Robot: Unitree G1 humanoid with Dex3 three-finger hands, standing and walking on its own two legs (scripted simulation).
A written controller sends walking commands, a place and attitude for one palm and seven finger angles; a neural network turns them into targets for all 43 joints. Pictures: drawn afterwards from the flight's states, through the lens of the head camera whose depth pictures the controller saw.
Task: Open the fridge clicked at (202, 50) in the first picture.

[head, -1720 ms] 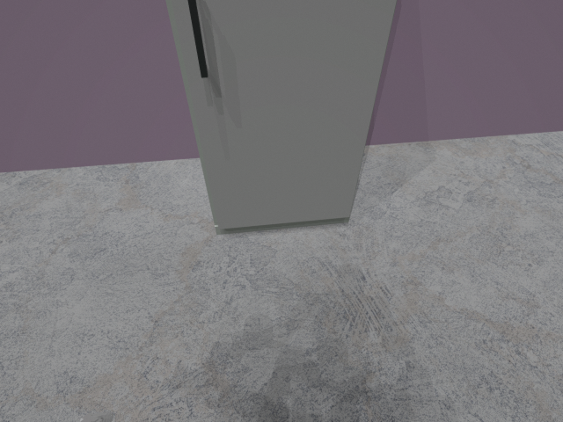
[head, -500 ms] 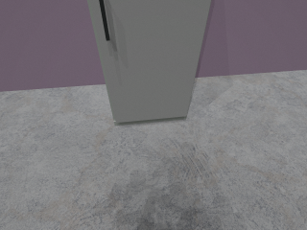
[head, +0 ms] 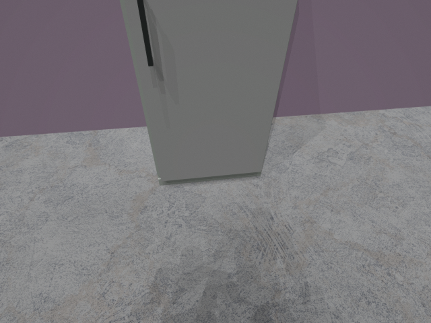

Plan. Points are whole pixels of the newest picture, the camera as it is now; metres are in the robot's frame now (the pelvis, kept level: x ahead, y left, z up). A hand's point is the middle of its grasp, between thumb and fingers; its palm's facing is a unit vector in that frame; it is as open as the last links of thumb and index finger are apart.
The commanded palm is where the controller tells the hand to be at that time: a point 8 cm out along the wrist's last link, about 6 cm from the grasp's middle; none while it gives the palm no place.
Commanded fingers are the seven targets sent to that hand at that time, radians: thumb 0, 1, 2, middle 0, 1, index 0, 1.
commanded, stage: walk to a spot facing it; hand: left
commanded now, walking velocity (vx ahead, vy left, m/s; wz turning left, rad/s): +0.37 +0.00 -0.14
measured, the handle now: (145, 29) +0.97 +0.31 +0.16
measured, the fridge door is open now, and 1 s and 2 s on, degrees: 0 0 0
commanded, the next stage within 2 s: turn to face it in 0.36 s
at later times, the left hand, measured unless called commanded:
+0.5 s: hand out of the picture +0.16 +0.14 -0.18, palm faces +0.00 -0.98 -0.20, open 7.3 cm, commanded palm none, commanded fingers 0.00 0.90 0.90 -0.20 -0.30 -0.20 -0.30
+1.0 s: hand (139, 279) +0.26 +0.21 -0.19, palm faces +0.12 -0.97 -0.19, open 7.4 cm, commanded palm none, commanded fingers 0.00 0.90 0.90 -0.20 -0.30 -0.20 -0.30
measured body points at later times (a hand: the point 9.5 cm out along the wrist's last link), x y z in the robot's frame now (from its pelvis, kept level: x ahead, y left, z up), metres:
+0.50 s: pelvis +0.15 -0.03 -0.01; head +0.16 -0.04 +0.44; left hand +0.16 +0.19 -0.16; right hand +0.09 -0.25 -0.17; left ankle +0.11 +0.09 -0.66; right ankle +0.12 -0.11 -0.74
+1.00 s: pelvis +0.25 +0.02 -0.01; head +0.26 +0.04 +0.44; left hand +0.26 +0.26 -0.17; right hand +0.35 -0.21 -0.14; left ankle +0.34 +0.07 -0.74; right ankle +0.23 -0.13 -0.68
